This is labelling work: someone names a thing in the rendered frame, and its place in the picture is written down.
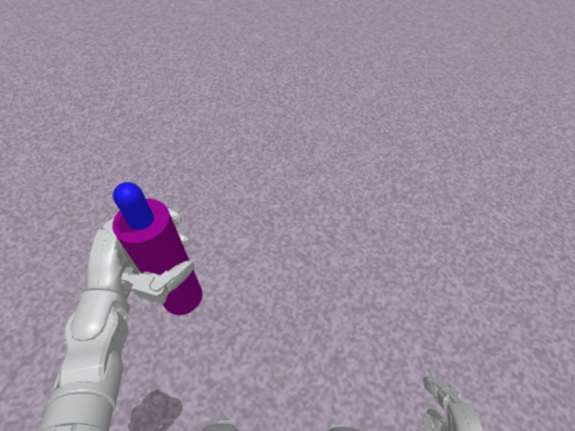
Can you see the bottle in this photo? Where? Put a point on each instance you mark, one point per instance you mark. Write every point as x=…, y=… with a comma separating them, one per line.
x=146, y=230

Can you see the right robot hand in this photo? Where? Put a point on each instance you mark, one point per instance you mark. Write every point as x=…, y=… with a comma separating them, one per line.
x=460, y=415

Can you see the left robot hand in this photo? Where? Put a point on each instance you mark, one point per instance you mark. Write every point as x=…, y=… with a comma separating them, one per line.
x=110, y=267

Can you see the left robot arm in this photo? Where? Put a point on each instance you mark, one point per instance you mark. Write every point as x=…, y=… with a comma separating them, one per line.
x=86, y=389

